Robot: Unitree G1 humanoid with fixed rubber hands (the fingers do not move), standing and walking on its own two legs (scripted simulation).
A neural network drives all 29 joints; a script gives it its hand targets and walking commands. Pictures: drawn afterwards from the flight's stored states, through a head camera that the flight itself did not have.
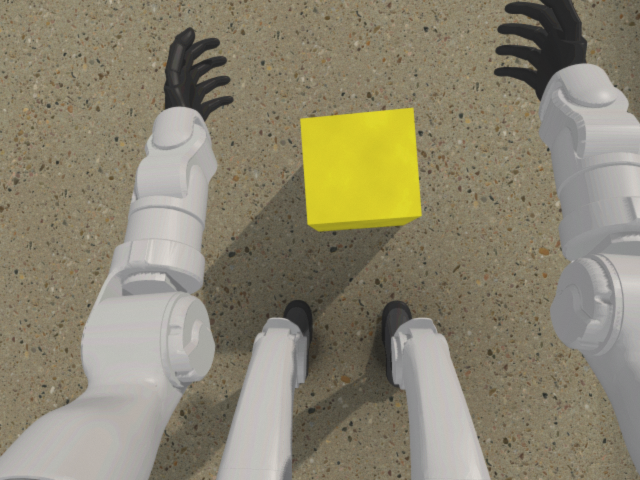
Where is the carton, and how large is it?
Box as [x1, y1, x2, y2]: [300, 108, 421, 231]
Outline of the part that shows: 413,108 300,119 307,223 318,231 402,225 421,215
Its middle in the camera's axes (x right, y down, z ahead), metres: +0.08 -0.14 +0.84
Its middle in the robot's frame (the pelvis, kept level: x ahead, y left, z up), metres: +0.51 -0.02 -0.52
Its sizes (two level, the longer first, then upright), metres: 0.210 0.200 0.250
